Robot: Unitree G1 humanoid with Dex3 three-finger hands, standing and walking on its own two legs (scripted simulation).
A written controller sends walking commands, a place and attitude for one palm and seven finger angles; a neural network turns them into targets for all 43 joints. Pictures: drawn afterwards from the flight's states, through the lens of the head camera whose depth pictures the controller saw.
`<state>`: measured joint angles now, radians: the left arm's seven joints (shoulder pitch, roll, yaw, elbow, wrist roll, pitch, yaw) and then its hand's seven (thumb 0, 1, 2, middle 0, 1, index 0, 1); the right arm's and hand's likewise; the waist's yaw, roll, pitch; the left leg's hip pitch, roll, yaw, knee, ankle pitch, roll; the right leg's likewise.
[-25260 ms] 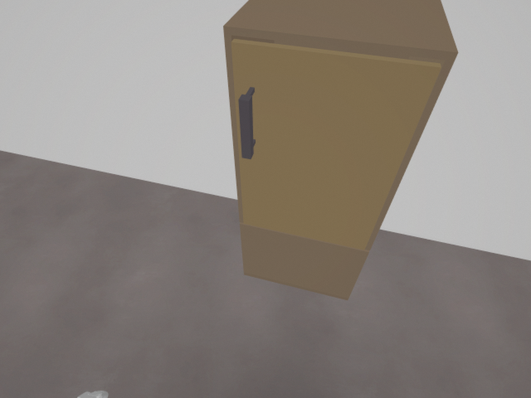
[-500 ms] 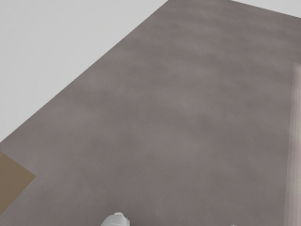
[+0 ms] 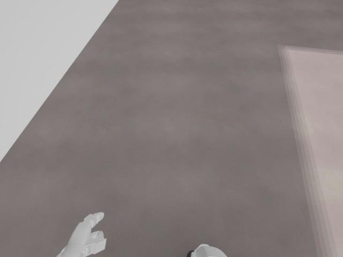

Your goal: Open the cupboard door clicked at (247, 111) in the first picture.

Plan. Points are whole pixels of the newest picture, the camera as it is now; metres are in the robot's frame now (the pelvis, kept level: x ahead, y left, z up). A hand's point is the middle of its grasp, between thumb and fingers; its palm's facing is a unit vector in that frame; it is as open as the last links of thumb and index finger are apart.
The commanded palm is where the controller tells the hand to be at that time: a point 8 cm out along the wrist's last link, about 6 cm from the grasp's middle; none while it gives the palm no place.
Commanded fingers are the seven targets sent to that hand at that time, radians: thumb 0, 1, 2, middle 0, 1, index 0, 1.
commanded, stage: walk to a spot facing it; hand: left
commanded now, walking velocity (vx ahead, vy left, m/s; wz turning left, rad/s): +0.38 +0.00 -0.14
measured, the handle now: out of the picture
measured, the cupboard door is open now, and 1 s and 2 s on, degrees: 44 44 44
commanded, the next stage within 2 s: turn to face it in 0.52 s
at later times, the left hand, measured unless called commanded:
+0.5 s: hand (102, 217) +0.24 +0.20 -0.17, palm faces -0.01 -0.99 -0.17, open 7.3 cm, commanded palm none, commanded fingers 0.00 0.90 0.90 -0.20 -0.30 -0.20 -0.30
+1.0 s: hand (131, 135) +0.52 +0.14 -0.16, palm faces +0.06 -0.98 -0.18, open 7.2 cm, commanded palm none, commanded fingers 0.00 0.90 0.90 -0.20 -0.30 -0.20 -0.30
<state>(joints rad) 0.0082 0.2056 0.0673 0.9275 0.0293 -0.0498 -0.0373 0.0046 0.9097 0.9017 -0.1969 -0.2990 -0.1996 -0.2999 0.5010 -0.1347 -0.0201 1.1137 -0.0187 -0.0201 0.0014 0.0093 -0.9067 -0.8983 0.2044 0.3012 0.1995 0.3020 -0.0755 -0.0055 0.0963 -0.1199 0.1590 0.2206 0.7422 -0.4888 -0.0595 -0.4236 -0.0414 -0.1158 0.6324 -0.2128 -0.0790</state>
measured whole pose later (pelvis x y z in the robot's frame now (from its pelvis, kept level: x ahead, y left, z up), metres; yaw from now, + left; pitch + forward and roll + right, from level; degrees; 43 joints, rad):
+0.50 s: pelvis +0.25 +0.02 +0.01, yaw -4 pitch +0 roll +0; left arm 0.30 0.19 0.07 1.11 0.02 -0.02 -0.02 0.00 0.92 0.90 -0.20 -0.30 -0.20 -0.30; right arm 0.15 -0.17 -0.04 0.96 -0.04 -0.08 0.00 0.00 -0.91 -0.90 0.20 0.30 0.20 0.30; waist 0.02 -0.04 0.06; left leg -0.35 0.06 0.17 0.59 -0.23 0.04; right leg -0.40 -0.03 -0.03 1.24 -0.39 -0.03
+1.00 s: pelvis +0.42 -0.04 +0.01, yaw +3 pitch +1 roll +0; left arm 0.12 0.18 0.06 0.98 0.03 -0.02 0.02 -0.01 0.93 0.90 -0.20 -0.30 -0.21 -0.30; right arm 0.28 -0.15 -0.04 1.05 -0.01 0.04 0.01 0.01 -0.91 -0.90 0.20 0.30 0.20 0.30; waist -0.05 -0.04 0.07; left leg -0.42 0.07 0.13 0.81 -0.40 -0.04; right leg -0.26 -0.15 -0.25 0.57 -0.30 0.02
